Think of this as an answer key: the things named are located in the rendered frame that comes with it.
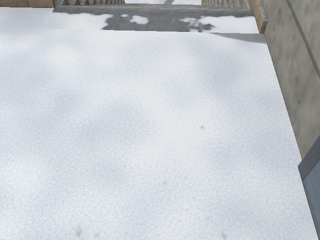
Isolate stairs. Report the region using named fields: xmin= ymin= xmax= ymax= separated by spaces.
xmin=70 ymin=3 xmax=242 ymax=10

